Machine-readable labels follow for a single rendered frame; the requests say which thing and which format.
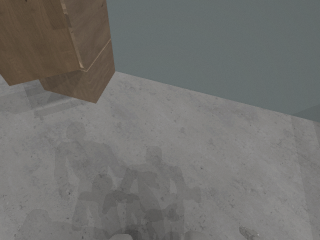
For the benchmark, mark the right robot thigh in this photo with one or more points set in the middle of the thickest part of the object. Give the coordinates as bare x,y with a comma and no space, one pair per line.
193,235

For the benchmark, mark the right robot hand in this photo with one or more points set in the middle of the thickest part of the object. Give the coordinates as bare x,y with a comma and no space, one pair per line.
250,234

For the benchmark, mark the cupboard door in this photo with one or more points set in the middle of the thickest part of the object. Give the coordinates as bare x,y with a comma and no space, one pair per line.
35,41

